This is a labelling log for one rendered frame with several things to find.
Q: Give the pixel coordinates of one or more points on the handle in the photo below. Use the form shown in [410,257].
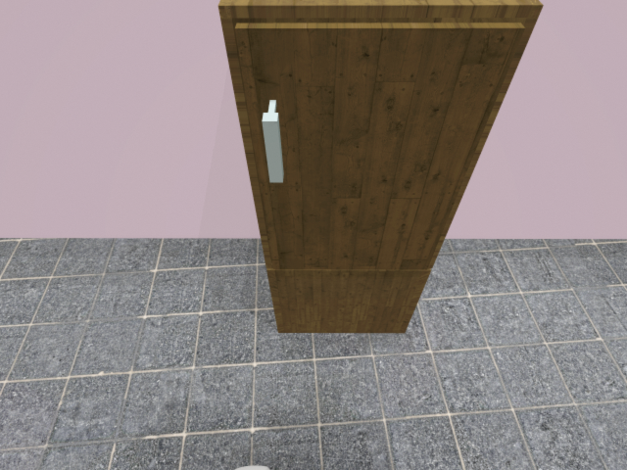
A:
[273,144]

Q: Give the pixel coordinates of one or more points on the cupboard door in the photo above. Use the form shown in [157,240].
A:
[378,124]

